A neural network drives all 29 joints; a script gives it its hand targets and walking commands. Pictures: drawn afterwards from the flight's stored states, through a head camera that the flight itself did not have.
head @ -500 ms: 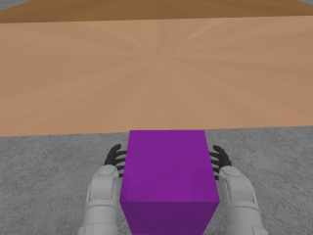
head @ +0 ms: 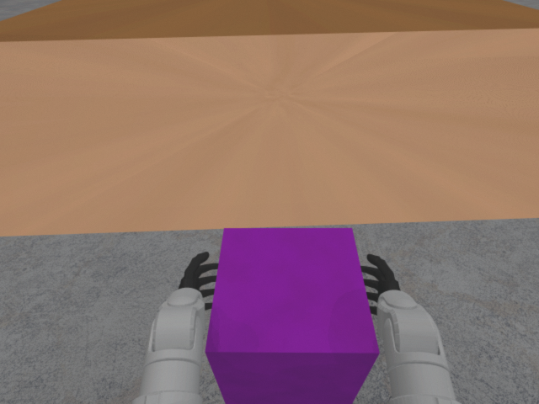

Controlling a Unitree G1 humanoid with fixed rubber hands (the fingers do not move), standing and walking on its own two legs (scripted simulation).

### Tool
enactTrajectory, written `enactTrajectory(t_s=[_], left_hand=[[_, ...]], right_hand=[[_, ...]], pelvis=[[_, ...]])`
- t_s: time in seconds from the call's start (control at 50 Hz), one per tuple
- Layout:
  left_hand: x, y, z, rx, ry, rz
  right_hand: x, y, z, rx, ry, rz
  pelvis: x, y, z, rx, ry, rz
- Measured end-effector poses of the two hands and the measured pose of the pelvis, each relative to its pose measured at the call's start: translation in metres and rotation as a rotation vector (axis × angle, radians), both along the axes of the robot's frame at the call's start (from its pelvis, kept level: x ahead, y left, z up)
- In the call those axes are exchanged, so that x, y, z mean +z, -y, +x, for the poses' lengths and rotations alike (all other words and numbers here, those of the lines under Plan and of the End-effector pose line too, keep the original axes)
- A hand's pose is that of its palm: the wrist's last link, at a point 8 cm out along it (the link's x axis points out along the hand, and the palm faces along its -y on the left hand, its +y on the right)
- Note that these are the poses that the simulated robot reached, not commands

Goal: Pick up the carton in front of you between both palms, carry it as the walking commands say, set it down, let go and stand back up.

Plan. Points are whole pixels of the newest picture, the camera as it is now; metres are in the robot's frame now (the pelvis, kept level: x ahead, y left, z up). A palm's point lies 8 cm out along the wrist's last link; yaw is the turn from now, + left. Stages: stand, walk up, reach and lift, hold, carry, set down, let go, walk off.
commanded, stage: hold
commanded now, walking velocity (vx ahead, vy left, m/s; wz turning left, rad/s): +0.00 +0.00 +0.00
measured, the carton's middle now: (287, 321) +0.29 +0.00 -0.03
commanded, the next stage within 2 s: carry in 0.22 s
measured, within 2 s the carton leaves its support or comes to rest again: neither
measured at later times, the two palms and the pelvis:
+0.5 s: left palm (184, 270) +0.33 +0.17 +0.07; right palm (374, 273) +0.32 -0.13 +0.07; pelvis +0.04 +0.02 -0.01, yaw -2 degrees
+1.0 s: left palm (188, 179) +0.57 +0.21 +0.07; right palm (328, 178) +0.56 -0.09 +0.08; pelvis +0.29 +0.06 -0.02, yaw -2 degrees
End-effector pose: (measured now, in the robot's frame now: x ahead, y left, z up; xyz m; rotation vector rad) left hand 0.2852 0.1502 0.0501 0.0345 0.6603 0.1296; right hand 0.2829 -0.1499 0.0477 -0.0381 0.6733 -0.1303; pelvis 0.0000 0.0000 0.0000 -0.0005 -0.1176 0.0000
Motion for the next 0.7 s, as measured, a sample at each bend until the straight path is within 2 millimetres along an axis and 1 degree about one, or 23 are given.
enactTrajectory(t_s=[0.2, 0.24, 0.3, 0.38, 0.44, 0.5, 0.56, 0.6, 0.64, 0.7], left_hand=[[0.000, 0.000, -0.001, 0.004, 0.002, -0.005], [0.000, 0.000, 0.000, 0.003, 0.005, -0.005], [0.001, 0.000, 0.003, 0.001, 0.014, -0.004], [0.007, -0.005, 0.014, 0.010, 0.050, -0.022], [0.011, -0.011, 0.024, 0.019, 0.060, -0.039], [0.017, -0.015, 0.041, 0.010, 0.039, -0.039], [0.024, -0.011, 0.063, -0.003, 0.004, -0.042], [0.027, -0.004, 0.080, -0.006, 0.004, -0.054], [0.028, 0.003, 0.095, 0.005, 0.015, -0.072], [0.025, 0.003, 0.112, 0.017, -0.018, -0.067]], right_hand=[[0.000, 0.000, -0.001, -0.003, 0.002, 0.004], [0.000, 0.000, 0.000, -0.004, 0.006, 0.004], [0.002, 0.000, 0.003, -0.007, 0.015, 0.007], [0.008, -0.004, 0.013, -0.016, 0.050, 0.015], [0.015, -0.011, 0.024, -0.026, 0.062, 0.023], [0.020, -0.015, 0.038, -0.040, 0.041, 0.032], [0.025, -0.011, 0.053, -0.063, 0.005, 0.034], [0.027, -0.004, 0.066, -0.078, 0.006, 0.042], [0.027, 0.002, 0.081, -0.090, 0.019, 0.057], [0.028, 0.003, 0.103, -0.089, -0.016, 0.073]], pelvis=[[0.000, 0.000, -0.003, 0.000, 0.002, 0.000], [-0.002, 0.000, -0.003, 0.000, -0.024, 0.000], [-0.003, -0.001, 0.000, 0.003, -0.071, -0.002], [-0.008, -0.006, 0.009, 0.008, -0.120, -0.003], [-0.011, -0.012, 0.025, 0.001, -0.142, 0.005], [-0.011, -0.016, 0.043, -0.028, -0.168, 0.003], [-0.006, -0.014, 0.064, -0.038, -0.192, -0.015], [-0.008, -0.010, 0.079, -0.033, -0.198, -0.020], [-0.012, -0.007, 0.097, -0.011, -0.203, -0.031], [-0.008, -0.005, 0.125, 0.017, -0.218, -0.015]])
